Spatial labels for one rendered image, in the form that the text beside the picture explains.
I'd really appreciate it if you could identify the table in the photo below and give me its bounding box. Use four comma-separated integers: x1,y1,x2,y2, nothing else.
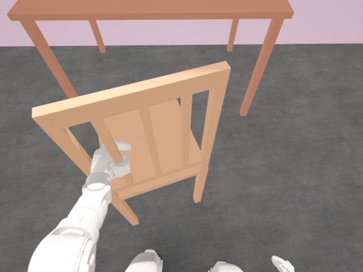
7,0,294,116

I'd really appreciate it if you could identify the chair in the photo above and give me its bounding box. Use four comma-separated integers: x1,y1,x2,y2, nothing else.
32,61,231,226

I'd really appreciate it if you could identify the left robot shin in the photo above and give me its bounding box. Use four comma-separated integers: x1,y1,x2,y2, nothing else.
145,249,157,255

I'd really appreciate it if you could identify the robot left upper arm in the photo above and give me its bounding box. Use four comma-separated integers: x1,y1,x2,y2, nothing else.
30,235,96,272

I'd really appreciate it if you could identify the robot left forearm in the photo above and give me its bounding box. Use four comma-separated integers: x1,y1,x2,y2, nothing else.
27,172,112,272

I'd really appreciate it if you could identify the left robot thigh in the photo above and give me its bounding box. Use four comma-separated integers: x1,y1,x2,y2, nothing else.
125,252,163,272

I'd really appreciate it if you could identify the robot right hand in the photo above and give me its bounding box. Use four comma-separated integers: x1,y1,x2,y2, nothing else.
272,256,294,272

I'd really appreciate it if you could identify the robot left hand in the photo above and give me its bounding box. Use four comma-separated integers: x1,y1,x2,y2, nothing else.
91,140,132,180

